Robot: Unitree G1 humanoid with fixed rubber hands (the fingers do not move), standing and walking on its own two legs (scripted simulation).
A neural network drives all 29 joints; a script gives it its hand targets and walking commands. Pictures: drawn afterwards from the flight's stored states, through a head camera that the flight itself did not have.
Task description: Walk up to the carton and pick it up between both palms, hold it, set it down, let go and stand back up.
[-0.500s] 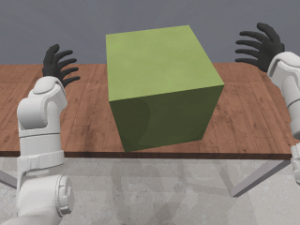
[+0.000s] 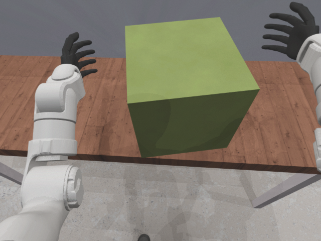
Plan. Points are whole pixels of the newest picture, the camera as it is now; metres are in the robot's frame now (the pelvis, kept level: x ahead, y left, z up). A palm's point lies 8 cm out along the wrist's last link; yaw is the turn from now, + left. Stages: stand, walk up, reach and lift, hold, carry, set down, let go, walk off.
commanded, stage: reach and lift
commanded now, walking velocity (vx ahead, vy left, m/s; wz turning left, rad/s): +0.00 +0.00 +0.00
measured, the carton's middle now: (178, 90) +0.49 +0.03 +0.06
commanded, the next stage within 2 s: none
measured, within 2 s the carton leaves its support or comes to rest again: neither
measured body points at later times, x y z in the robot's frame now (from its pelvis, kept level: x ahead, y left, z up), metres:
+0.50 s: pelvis +0.00 +0.00 -0.01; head +0.09 -0.02 +0.43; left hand +0.42 +0.25 +0.10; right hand +0.52 -0.17 +0.12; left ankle +0.04 +0.15 -0.75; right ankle -0.01 -0.12 -0.75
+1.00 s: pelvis +0.00 +0.00 -0.01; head +0.09 -0.01 +0.44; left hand +0.42 +0.24 +0.09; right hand +0.52 -0.15 +0.11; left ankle +0.04 +0.15 -0.75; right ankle -0.01 -0.12 -0.75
